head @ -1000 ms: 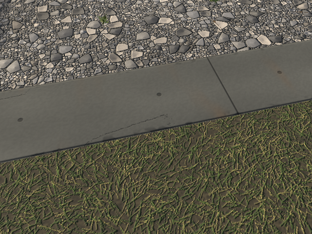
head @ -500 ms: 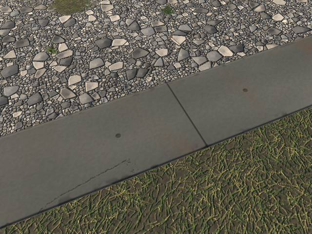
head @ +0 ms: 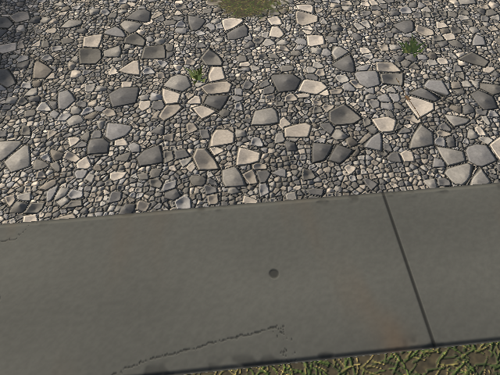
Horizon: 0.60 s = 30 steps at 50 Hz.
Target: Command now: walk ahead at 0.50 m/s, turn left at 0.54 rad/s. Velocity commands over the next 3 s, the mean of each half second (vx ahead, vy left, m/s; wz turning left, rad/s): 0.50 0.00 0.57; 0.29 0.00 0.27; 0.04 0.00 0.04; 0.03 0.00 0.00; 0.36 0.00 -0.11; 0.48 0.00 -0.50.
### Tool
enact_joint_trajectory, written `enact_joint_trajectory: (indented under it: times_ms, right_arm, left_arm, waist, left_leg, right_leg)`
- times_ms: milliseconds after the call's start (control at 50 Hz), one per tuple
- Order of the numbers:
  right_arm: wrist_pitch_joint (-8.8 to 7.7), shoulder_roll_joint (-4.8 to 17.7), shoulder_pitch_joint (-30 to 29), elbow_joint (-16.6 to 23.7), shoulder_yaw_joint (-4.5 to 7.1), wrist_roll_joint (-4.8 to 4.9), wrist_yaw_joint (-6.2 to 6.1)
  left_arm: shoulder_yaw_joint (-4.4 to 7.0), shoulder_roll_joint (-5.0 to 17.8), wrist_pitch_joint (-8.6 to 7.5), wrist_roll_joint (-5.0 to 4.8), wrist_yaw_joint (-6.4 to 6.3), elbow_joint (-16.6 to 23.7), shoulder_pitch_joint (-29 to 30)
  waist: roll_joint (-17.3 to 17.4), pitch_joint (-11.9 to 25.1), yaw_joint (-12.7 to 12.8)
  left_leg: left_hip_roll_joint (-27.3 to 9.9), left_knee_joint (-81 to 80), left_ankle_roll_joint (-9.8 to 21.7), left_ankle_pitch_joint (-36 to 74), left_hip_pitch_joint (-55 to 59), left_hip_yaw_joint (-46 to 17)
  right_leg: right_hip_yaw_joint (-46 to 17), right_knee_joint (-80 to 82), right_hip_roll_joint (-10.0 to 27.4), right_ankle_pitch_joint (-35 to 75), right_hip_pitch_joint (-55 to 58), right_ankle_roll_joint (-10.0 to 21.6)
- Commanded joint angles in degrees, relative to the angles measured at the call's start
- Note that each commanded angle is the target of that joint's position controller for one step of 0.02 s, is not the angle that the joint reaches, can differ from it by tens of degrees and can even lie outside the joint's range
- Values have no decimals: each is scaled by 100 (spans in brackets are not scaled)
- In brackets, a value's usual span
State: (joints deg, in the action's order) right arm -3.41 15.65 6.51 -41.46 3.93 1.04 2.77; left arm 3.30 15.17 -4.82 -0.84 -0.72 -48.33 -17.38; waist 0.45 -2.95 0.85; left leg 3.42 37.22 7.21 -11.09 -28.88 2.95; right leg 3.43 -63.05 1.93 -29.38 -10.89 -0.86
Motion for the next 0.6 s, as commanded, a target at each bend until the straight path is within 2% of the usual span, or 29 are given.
enact_joint_trajectory:
  times_ms: [20,40,60,100,140,180,220,260,300,320,340,360,380,400,420,440,460,480,500,520,540,560,600]
  right_arm:
    - [-86,863,1274,114,274,17,-89]
    - [-83,676,854,226,215,19,-93]
    - [-81,547,647,341,162,-43,-116]
    - [-96,632,596,403,183,-44,-155]
    - [-106,806,729,374,225,-32,-224]
    - [-75,896,889,330,252,8,-292]
    - [-22,900,1068,287,253,41,-331]
    - [16,921,1271,238,253,50,-343]
    - [62,885,1440,178,245,86,-356]
    - [-176,663,1813,-123,70,-879,115]
    - [-282,692,1669,-101,164,-764,294]
    - [-336,801,1489,-56,183,-582,352]
    - [-355,900,1323,-73,189,-498,372]
    - [-357,894,1293,-104,167,-491,373]
    - [-386,548,1334,-88,42,-557,354]
    - [-500,-214,2482,-90,-199,-726,290]
    - [-507,115,1908,-14,-144,-587,373]
    - [-464,408,1178,57,-40,-515,292]
    - [-428,430,1102,-58,-40,-473,124]
    - [-384,368,1264,-160,-81,-532,50]
    - [-343,210,1022,-118,-148,-624,55]
    - [-292,61,862,-55,-191,-648,78]
    - [-259,-30,634,-34,-225,-530,140]
  left_arm:
    - [62,724,-482,-128,76,924,622]
    - [103,747,-457,33,24,872,656]
    - [153,803,-382,108,16,867,532]
    - [155,679,-234,161,14,917,394]
    - [107,530,-150,195,-8,1032,623]
    - [47,405,-137,205,-8,1168,1097]
    - [-4,307,-161,173,33,1260,1530]
    - [1,358,-193,96,88,1355,1868]
    - [40,479,-241,62,142,1445,2042]
    - [-328,-93,-37,661,267,1234,1508]
    - [-265,196,75,605,277,1262,1540]
    - [-218,513,114,495,230,1283,1604]
    - [-174,707,82,347,161,1278,1435]
    - [-111,932,-4,241,90,1148,1040]
    - [-75,1015,-120,219,33,922,130]
    - [-64,1253,-187,266,44,738,-858]
    - [-170,964,-149,408,58,573,-1334]
    - [-137,849,-194,375,74,513,-1006]
    - [-237,539,-187,319,82,574,-375]
    - [-370,120,-169,286,55,611,-98]
    - [-435,-98,-177,299,-3,568,-25]
    - [-428,-87,-191,333,-61,553,64]
    - [-308,160,-268,389,-87,466,45]
  waist:
    - [55,1241,-566]
    - [-142,880,-310]
    - [-92,757,-106]
    - [8,635,60]
    - [41,484,40]
    - [178,383,-120]
    - [350,392,-323]
    - [469,409,-488]
    - [510,417,-538]
    - [789,361,-318]
    - [596,117,-268]
    - [415,206,-176]
    - [311,320,40]
    - [219,577,193]
    - [-216,1428,485]
    - [-1750,2928,270]
    - [-1580,2412,748]
    - [-690,923,694]
    - [-455,359,393]
    - [-572,531,184]
    - [-526,440,127]
    - [-497,515,44]
    - [-439,400,78]
  left_leg:
    - [-1832,-1972,1322,287,3952,-3478]
    - [-1598,-2039,1163,901,3072,-2934]
    - [-1433,-2187,1122,1309,2512,-2611]
    - [-1284,-2368,1135,1805,1937,-2321]
    - [-1126,-2432,1076,2165,1524,-1952]
    - [-870,-2374,862,2042,1322,-1671]
    - [-684,-2233,650,1641,1261,-1568]
    - [-742,-2134,560,1243,1364,-1786]
    - [-889,-1841,519,973,1716,-2148]
    - [-1242,-1932,750,1237,1955,-2445]
    - [-1462,-1814,697,1465,2299,-2632]
    - [-1434,-1671,555,1666,2430,-2635]
    - [-1313,-1464,429,2191,2297,-2605]
    - [-1005,-1055,251,2696,2079,-2509]
    - [-443,183,-98,2601,1602,-2207]
    - [641,1929,-569,-420,-83,-1679]
    - [712,3562,-630,-2390,-1910,-1403]
    - [153,4130,-489,-1774,-2598,-1281]
    - [-341,4058,-414,-1029,-2306,-1138]
    - [-676,3584,-377,-535,-1667,-1172]
    - [-832,3353,-409,-385,-1315,-1103]
    - [-871,3119,-466,-495,-1136,-1008]
    - [-902,2464,-586,-304,-1155,-812]
  right_leg:
    - [-970,-1372,161,643,-3602,236]
    - [-899,-888,329,866,-3201,186]
    - [-922,-633,444,1024,-2788,135]
    - [-808,-156,473,1167,-2501,-30]
    - [-662,488,405,1564,-2474,-197]
    - [-575,1432,248,2363,-2370,-279]
    - [-531,2370,23,3106,-2071,-277]
    - [-524,2900,-157,3425,-1861,-277]
    - [-654,3240,-223,3307,-1833,-202]
    - [-801,2972,43,3349,-1917,-185]
    - [-912,3017,180,2890,-2212,-92]
    - [-787,3179,161,2704,-2004,20]
    - [-583,3392,63,2866,-1327,193]
    - [-404,3458,-61,3079,-386,384]
    - [-755,3209,325,3350,1237,970]
    - [-2819,3334,1748,4223,3991,2537]
    - [-4361,4281,2223,2464,4276,2525]
    - [-3794,4600,2117,1169,2955,1847]
    - [-3011,4849,1948,804,1686,1563]
    - [-2497,5135,1794,1378,1092,1527]
    - [-2141,5339,1630,1994,743,1488]
    - [-1789,5495,1496,2329,696,1441]
    - [-1093,5686,1285,2670,622,1467]
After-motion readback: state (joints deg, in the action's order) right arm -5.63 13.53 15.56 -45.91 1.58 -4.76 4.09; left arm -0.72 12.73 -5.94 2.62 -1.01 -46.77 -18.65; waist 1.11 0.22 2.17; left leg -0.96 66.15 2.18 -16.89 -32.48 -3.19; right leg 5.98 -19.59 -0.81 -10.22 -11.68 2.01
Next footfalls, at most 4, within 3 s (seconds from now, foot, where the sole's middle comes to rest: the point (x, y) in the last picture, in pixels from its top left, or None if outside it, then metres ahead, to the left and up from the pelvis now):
0.40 right None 0.42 -0.11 -0.75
0.84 left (192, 325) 0.56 0.19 -0.75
1.08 right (294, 324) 0.56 -0.08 -0.75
2.58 right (235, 221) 0.89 0.09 -0.75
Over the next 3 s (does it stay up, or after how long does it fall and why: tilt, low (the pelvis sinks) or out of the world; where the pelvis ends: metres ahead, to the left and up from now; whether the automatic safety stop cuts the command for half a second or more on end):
stays up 1.02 0.25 -0.13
